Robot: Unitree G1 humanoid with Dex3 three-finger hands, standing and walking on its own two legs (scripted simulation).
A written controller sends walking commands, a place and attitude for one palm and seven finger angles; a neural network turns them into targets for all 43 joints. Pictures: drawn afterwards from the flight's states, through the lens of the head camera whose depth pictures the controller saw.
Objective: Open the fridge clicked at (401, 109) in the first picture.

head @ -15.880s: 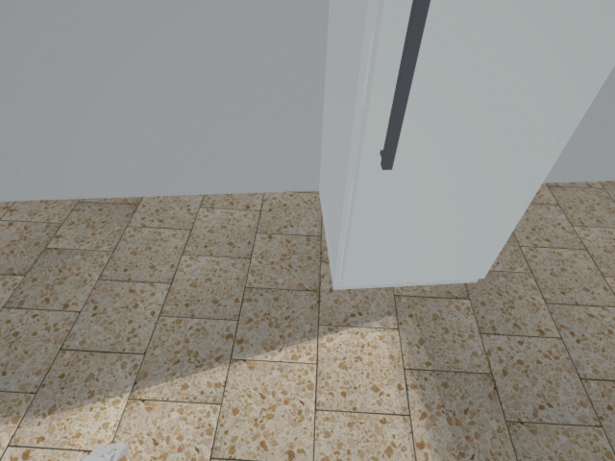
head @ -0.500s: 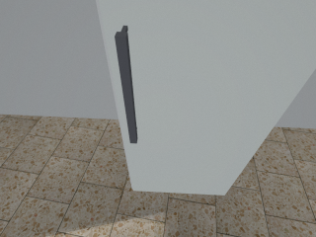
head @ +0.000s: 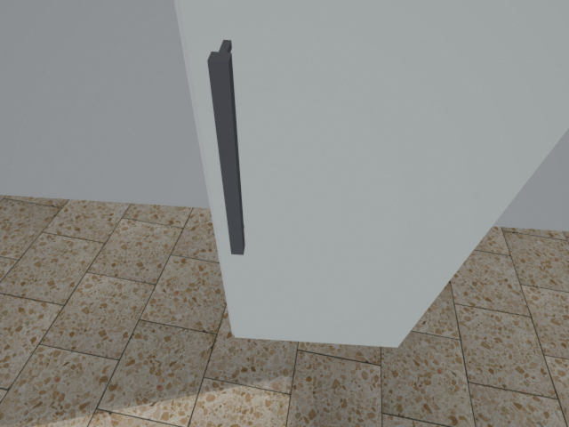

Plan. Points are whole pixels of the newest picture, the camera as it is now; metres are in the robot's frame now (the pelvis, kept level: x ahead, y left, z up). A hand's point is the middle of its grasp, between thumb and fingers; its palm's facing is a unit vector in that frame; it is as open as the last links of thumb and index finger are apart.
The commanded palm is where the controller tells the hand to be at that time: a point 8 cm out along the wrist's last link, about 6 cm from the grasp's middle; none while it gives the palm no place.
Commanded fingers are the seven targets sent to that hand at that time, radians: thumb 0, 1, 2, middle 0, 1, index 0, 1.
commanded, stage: raise the hand to about handle height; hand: left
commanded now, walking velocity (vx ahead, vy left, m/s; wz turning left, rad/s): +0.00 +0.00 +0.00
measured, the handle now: (233, 169) +0.47 +0.12 +0.10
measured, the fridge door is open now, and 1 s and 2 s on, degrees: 0 0 0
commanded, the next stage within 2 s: none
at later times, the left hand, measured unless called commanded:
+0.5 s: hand out of the picture +0.12 +0.18 -0.05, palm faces +0.06 -1.00 +0.01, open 8.7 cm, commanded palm +0.12 +0.24 -0.01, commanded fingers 0.00 0.36 0.67 -0.24 -0.64 -0.24 -0.64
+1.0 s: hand (106, 348) +0.20 +0.23 +0.05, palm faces +0.08 -0.99 -0.06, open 11.7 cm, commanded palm +0.16 +0.28 +0.05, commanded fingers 0.00 -0.22 0.42 -0.28 -1.02 -0.28 -1.02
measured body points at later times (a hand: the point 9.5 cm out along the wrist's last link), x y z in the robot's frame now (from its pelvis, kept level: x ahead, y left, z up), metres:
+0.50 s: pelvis -0.05 -0.05 -0.06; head -0.03 -0.02 +0.39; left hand +0.11 +0.24 -0.05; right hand +0.17 -0.29 -0.09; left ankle +0.03 +0.08 -0.74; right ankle -0.04 -0.14 -0.74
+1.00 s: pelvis -0.02 -0.02 -0.04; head +0.01 -0.02 +0.41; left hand +0.18 +0.29 +0.05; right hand +0.13 -0.27 -0.12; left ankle +0.02 +0.08 -0.74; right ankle -0.04 -0.14 -0.74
